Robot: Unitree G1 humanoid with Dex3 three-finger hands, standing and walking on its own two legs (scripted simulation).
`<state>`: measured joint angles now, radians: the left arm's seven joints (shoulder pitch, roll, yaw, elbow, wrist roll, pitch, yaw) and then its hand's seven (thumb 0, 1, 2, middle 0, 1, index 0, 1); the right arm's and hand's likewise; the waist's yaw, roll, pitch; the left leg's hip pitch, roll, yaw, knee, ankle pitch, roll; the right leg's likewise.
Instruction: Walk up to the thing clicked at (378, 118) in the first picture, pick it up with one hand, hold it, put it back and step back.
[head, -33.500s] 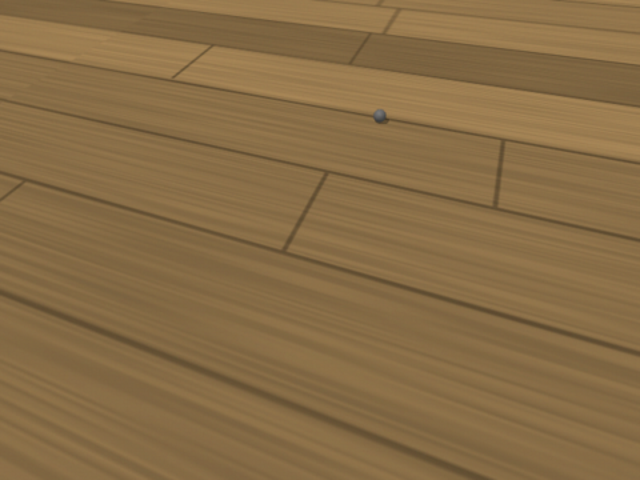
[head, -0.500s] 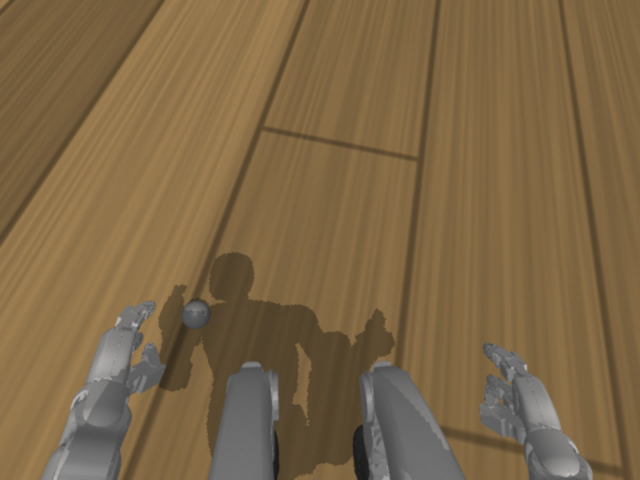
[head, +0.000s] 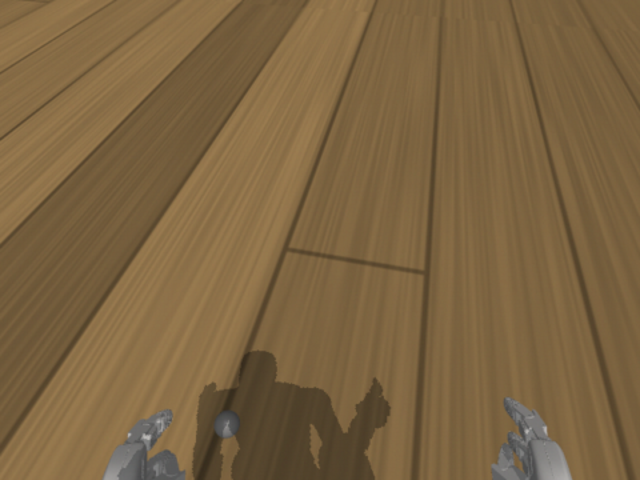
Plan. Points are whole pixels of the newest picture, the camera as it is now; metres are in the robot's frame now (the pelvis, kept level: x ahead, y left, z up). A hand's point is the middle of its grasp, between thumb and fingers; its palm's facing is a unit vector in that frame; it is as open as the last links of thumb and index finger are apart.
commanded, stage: home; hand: left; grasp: from above
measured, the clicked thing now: (227, 424) +0.41 +0.26 -0.67
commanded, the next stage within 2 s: none
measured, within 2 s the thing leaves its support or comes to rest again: neither
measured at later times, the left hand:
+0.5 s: hand out of the picture +0.15 +0.18 -0.04, palm faces +0.05 -0.98 -0.19, open 7.4 cm
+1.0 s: hand out of the picture +0.15 +0.18 -0.04, palm faces +0.04 -0.98 -0.19, open 7.4 cm
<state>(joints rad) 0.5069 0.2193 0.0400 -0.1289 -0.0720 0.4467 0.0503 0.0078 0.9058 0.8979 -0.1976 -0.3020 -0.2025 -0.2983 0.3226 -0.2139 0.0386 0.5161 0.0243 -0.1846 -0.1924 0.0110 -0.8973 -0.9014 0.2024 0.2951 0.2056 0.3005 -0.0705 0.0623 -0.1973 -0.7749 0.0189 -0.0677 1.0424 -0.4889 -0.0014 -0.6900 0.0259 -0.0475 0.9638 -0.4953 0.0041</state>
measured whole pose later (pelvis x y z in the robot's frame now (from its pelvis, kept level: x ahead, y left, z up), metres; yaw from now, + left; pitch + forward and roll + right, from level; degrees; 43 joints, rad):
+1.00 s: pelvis -0.01 +0.00 +0.00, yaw +0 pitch +10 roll -3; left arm 0.51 0.22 0.03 -0.12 -0.06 0.44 0.01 0.01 0.91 0.90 -0.20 -0.30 -0.20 -0.30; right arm 0.30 -0.22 0.04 0.53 0.00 -0.25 -0.19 0.01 -0.90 -0.90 0.20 0.30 0.21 0.30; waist -0.04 0.05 -0.16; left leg -0.71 0.01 -0.06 1.01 -0.47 0.00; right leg -0.63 0.02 -0.04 0.95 -0.49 0.01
